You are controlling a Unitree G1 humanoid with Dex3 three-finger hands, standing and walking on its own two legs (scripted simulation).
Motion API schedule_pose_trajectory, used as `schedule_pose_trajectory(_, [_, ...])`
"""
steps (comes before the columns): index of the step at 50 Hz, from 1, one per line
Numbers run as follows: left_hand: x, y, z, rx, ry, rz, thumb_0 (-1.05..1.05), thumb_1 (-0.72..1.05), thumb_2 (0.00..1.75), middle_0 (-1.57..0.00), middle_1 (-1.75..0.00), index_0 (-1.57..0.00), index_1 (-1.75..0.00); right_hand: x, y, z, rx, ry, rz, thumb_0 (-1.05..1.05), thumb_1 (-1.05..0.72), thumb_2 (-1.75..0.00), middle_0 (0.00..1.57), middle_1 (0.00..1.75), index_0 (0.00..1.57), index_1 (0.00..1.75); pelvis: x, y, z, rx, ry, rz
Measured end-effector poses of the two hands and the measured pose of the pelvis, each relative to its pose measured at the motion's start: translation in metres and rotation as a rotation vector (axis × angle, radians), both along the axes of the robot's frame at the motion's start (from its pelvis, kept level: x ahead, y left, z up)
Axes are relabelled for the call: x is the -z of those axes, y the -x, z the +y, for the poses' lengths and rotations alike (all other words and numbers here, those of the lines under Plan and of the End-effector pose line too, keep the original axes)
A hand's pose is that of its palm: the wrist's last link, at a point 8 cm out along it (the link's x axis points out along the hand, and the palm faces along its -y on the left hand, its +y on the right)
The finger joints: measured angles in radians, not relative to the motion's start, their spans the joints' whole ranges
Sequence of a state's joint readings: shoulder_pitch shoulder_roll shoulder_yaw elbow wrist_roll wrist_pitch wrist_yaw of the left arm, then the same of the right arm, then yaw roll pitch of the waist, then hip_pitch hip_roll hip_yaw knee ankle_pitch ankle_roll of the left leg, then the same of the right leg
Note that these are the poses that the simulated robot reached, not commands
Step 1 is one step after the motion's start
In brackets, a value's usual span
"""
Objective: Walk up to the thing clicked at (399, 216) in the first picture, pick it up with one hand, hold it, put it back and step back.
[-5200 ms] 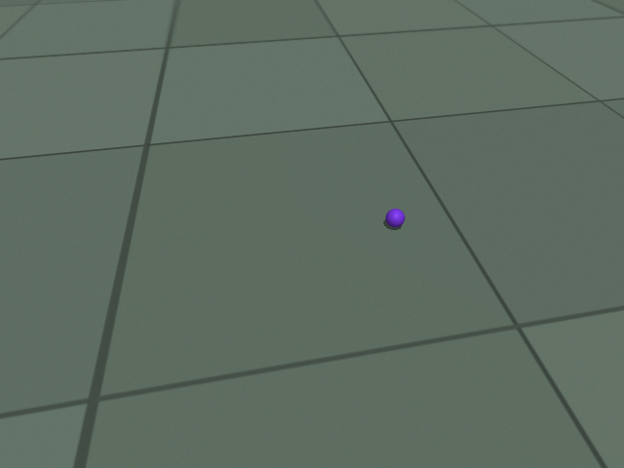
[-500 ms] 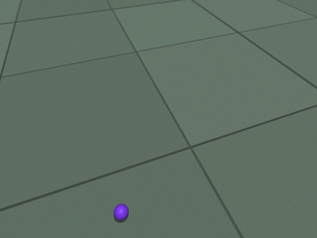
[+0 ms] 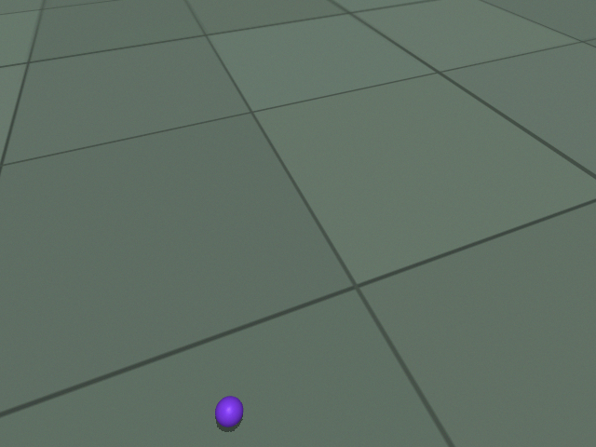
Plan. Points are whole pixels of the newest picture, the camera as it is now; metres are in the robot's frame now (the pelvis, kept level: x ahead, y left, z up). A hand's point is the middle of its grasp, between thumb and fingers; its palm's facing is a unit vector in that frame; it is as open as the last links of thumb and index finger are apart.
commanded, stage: walk up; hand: left
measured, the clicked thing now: (229, 411) +0.41 +0.23 -0.74
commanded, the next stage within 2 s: stand in 0.50 s
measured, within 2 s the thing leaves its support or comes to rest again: neither
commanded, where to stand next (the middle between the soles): +0.05 +0.01 m, yaw +2 degrees
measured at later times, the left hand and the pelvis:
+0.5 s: hand out of the picture +0.09 +0.27 -0.16, palm faces +0.01 -0.95 -0.33, open 7.4 cm; pelvis +0.01 +0.01 +0.00, yaw +0 degrees
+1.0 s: hand out of the picture +0.08 +0.26 -0.15, palm faces -0.02 -0.94 -0.33, open 7.4 cm; pelvis +0.01 +0.01 +0.00, yaw +0 degrees
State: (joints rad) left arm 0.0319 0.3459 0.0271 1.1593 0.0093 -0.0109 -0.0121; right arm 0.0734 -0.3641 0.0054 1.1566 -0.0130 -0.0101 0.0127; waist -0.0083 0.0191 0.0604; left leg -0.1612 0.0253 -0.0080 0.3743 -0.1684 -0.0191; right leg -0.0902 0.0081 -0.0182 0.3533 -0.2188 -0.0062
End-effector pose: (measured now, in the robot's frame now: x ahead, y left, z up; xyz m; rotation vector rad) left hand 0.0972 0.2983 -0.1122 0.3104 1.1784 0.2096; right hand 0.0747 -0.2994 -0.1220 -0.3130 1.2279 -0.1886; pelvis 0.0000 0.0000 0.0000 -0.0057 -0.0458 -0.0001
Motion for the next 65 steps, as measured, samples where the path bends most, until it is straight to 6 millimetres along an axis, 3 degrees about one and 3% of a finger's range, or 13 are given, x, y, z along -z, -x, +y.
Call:
schedule_pose_trajectory(11, [0.009,0.014,0.005,-0.019,0.023,0.049,0.0,0.9,0.9,-0.21,-0.3,-0.2,-0.3,0.0,0.014,0.012,0.014,0.001,0.044,0.01,-0.9,-0.9,0.2,0.3,0.2,0.3,-0.001,-0.004,0.008,0.0,0.003,0.004])
schedule_pose_trajectory(30, [0.006,0.01,0.012,-0.023,0.014,0.046,0.0,0.9,0.9,-0.21,-0.3,-0.2,-0.3,-0.004,-0.025,0.023,-0.018,-0.005,-0.03,0.01,-0.9,-0.9,0.2,0.3,0.2,0.3,-0.002,-0.011,0.014,-0.002,-0.005,0.014])
schedule_pose_trajectory(37, [0.005,0.011,0.01,-0.013,0.011,0.048,0.0,0.9,0.9,-0.21,-0.3,-0.2,-0.3,-0.006,-0.03,0.021,-0.019,-0.004,-0.044,0.01,-0.9,-0.9,0.2,0.3,0.2,0.3,-0.003,-0.01,0.013,0.0,-0.007,0.012])
schedule_pose_trajectory(65, [0.006,0.027,0.0,0.004,0.01,0.062,0.0,0.9,0.9,-0.21,-0.3,-0.2,-0.3,-0.003,0.008,0.007,0.008,-0.002,0.028,0.01,-0.9,-0.9,0.2,0.3,0.2,0.3,-0.003,-0.003,0.004,-0.003,-0.005,0.005])
